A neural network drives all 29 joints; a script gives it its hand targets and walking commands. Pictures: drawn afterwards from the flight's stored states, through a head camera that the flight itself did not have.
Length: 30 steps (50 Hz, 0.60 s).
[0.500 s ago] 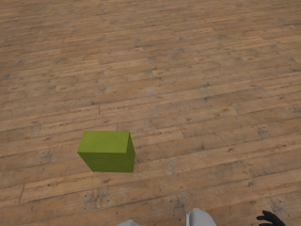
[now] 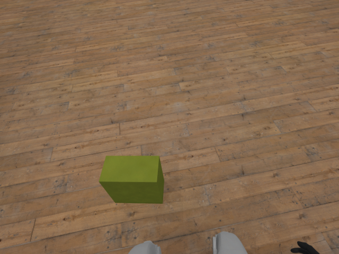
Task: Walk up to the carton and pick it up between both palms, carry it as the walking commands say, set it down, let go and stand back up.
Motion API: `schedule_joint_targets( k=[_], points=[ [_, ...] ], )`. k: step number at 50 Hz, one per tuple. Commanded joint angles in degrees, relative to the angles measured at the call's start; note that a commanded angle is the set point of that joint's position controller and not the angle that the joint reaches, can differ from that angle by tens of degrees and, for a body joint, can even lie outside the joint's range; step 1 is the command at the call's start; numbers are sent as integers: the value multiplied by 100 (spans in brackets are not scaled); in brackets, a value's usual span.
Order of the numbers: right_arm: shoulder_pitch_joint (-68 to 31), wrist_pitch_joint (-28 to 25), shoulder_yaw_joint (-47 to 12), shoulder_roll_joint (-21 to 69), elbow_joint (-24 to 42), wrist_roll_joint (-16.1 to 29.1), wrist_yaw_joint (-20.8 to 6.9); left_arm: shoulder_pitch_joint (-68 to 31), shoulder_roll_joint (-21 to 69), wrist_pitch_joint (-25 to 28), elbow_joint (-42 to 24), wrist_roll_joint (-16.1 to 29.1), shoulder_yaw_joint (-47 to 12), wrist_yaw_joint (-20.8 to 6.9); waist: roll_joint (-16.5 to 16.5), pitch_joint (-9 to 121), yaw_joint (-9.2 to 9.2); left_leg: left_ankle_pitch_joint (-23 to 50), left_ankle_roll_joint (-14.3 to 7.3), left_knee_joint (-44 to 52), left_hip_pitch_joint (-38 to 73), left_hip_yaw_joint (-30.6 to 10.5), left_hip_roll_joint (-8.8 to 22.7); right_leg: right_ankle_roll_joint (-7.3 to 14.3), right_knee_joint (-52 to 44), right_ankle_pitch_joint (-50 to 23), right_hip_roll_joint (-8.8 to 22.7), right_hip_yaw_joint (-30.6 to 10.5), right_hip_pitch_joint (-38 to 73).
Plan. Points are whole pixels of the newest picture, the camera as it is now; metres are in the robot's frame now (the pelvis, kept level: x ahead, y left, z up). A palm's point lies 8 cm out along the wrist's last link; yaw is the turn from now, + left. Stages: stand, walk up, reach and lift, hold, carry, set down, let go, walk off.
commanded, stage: walk up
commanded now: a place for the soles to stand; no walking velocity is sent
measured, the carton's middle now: (135, 180) +0.57 +0.23 -0.57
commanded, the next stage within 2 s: none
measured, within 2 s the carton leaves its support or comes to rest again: neither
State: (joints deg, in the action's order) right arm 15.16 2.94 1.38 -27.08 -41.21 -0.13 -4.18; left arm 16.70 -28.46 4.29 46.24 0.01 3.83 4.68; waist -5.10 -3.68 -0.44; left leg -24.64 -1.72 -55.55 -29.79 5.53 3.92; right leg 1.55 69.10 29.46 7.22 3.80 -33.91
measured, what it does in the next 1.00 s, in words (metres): steps to the left: right foot, then left foot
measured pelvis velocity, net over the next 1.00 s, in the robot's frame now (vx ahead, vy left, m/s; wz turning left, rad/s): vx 0.05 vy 0.13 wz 0.03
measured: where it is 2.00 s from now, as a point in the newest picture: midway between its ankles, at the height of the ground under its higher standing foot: outside the picture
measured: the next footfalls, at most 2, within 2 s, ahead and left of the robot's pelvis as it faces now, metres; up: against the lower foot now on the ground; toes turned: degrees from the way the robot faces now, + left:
right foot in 0.14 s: +0.12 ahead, -0.14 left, +0.00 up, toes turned -9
left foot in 0.42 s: +0.14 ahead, +0.16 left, +0.00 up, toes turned +7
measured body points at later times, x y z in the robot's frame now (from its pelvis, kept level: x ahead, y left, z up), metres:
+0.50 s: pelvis +0.03 +0.07 -0.01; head +0.06 +0.04 +0.44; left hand +0.09 +0.45 -0.06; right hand +0.14 -0.24 -0.13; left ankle +0.10 +0.16 -0.68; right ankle +0.07 -0.10 -0.65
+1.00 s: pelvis +0.05 +0.13 -0.01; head +0.08 +0.10 +0.43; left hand +0.09 +0.51 -0.06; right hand +0.16 -0.18 -0.13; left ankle +0.09 +0.22 -0.69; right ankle +0.10 -0.06 -0.67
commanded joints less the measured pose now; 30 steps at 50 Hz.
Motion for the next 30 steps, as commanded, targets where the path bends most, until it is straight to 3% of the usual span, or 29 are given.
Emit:
schedule_joint_targets(
  k=[1, 3, 4, 5, 6, 7, 8, 9, 10, 11, 13, 14, 15, 16, 17, 18, 19, 20, 21, 22, 23, 24, 25, 26, 27, 29, 30],
  points=[
    [141, -117, 758, -1373, 470, -386, 120, 525, -1261, 98, 161, -25, 340, 109, -769, -134, -322, 152, -836, 2978, 911, -2510, 922, -5, -899, 216, -247, 208, -668],
    [31, -82, 775, -1406, 529, -393, 81, 733, -1139, 177, 187, -15, 313, 138, -999, 222, -284, 1047, -1025, 2478, 1098, -2173, 877, 30, -1607, 108, -404, 368, -235],
    [-174, -46, 756, -1365, 673, -366, 73, 1099, -1094, 205, 310, -24, 305, 165, -854, 507, -116, 1261, -1083, 2085, 805, -2079, 855, 97, -2039, -395, -481, 459, 488],
    [-495, -18, 668, -1221, 748, -343, 53, 1464, -1116, 254, 488, -64, 350, 214, -520, 615, 146, 1198, -1020, 1510, 117, -1644, 601, 109, -2790, -1033, -567, 467, 1576],
    [-759, -7, 533, -905, 878, -305, 68, 2072, -1388, 300, 595, -122, 472, 270, 0, 683, 527, 1037, -677, 410, -935, -1221, 503, 305, -3316, -1065, -323, -211, 2674],
    [-807, -47, 384, -488, 1043, -269, 64, 2343, -2123, 332, 542, -247, 644, 358, 1675, 838, 827, 532, -93, -1301, -2249, -549, -132, 788, -4124, -815, 1299, -2612, 3492],
    [-1036, 2, 432, -862, 1078, -331, 103, 1976, -2513, 305, 351, -151, 716, 380, 1293, 685, 782, -957, 111, -1702, -2884, -1043, -111, 1589, -4600, -1075, 2493, -4140, 3248],
    [-1149, 63, 580, -1162, 985, -387, 108, 1659, -2485, 292, 234, -88, 692, 380, 492, 378, 585, -990, 170, -1951, -2647, -1403, 241, 1844, -4411, -949, 2541, -3897, 2823],
    [-939, 61, 555, -1170, 833, -344, 71, 1363, -2318, 286, 207, -110, 672, 368, 697, 311, 450, -765, 201, -1910, -2442, -1168, 487, 1735, -4234, -1054, 2257, -3297, 2726],
    [-797, 63, 599, -1118, 769, -351, 53, 1130, -2035, 273, 123, -128, 596, 370, 574, 308, 205, -616, 146, -1804, -2059, -1177, 489, 1476, -4041, -1142, 1860, -2638, 2326],
    [-461, 80, 656, -1129, 583, -346, -63, 1076, -2133, 252, 20, -179, 625, 347, 1065, 575, 181, -653, 121, -1473, -1607, -880, 365, 1366, -3676, -1410, 1660, -2009, 1976],
    [-569, 103, 668, -1060, 658, -351, -84, 1060, -2160, 251, -28, -176, 588, 343, 1242, 539, 168, -597, 127, -1335, -1303, -752, 304, 1353, -3596, -1338, 1548, -1781, 1680],
    [-611, 108, 678, -1101, 687, -333, -90, 923, -2182, 248, -99, -192, 593, 361, 1419, 500, 131, -609, 91, -1134, -1190, -796, 351, 1390, -3594, -1145, 1597, -1815, 1485],
    [-539, 100, 707, -1114, 726, -298, -103, 711, -2292, 250, -146, -229, 648, 349, 1443, 407, 63, -571, 121, -818, -904, -875, 507, 1402, -3580, -794, 1713, -1829, 1144],
    [-479, 77, 734, -1120, 635, -319, -103, 505, -2245, 219, -202, -216, 603, 328, 1336, 316, 11, -524, 64, -570, -710, -726, 366, 1410, -3558, -586, 1709, -1642, 886],
    [66, 47, 766, -1139, 471, -338, -124, 382, -2239, 166, -209, -205, 611, 285, 1434, 620, -244, -269, 81, 24, 224, -584, 285, 1184, -3421, 80, 1495, -1383, 567],
    [640, 14, 865, -1183, 194, -351, -100, 96, -2034, 98, -234, -247, 513, 279, 1014, 657, -612, -234, 71, 747, 911, -835, 262, 907, -2450, 218, 1206, -912, 34],
    [1338, -20, 916, -1272, -198, -416, -18, -198, -1574, 19, -276, -261, 359, 226, 132, 605, -946, -509, 5, 1503, 1788, -905, -42, 496, -1049, 403, 572, 124, -827],
    [1343, -49, 961, -1613, -111, -525, 68, 64, -894, -43, -299, -194, 190, 221, -1693, 10, -961, -1865, -283, 2919, 1677, -2948, 653, 185, 558, 797, -334, 375, -2304],
    [670, -73, 987, -2044, 271, -418, 124, -233, -1012, -76, -435, -155, 204, 288, -1641, -432, -879, -2317, -568, 4246, 602, -4197, 1338, 92, 822, 786, -405, -134, -2228],
    [85, -67, 899, -2045, 349, -351, 156, -54, -1322, -66, -242, -48, 255, 293, -925, -605, -656, -2172, -492, 4310, 210, -4124, 1301, 134, 908, 356, -338, -480, -1824],
    [-149, -52, 856, -1820, 468, -381, 171, 401, -1449, -60, -21, -27, 308, 265, -191, -435, -339, -2041, -530, 3932, 383, -3800, 1220, 111, 831, 82, -246, -298, -1648],
    [-160, -64, 834, -1611, 562, -361, 193, 738, -1554, -60, 100, -40, 379, 257, 13, -275, -172, -1715, -491, 3535, 703, -3316, 1102, -3, 556, -75, -33, -77, -1499],
    [-11, -81, 798, -1524, 518, -362, 189, 783, -1598, -72, 239, -52, 392, 227, -46, -205, -253, -1003, -437, 3280, 899, -3028, 937, -24, 382, -118, -47, 39, -1526],
    [-41, -81, 784, -1453, 578, -368, 177, 851, -1536, -61, 277, -59, 416, 217, -249, -20, -191, -595, -498, 3074, 926, -2797, 922, -47, 20, 15, -44, 41, -1172],
    [-93, -29, 768, -1468, 583, -436, 135, 693, -1339, -19, 219, -23, 358, 199, -801, 7, -286, -744, -740, 3012, 503, -2498, 907, 45, -653, 106, -146, 283, -507],
    [-126, -11, 766, -1400, 555, -453, 113, 576, -1341, -18, 189, -53, 364, 201, -734, -116, -373, -687, -685, 2988, 542, -2458, 824, 65, -923, -4, -202, 272, -432]
  ],
)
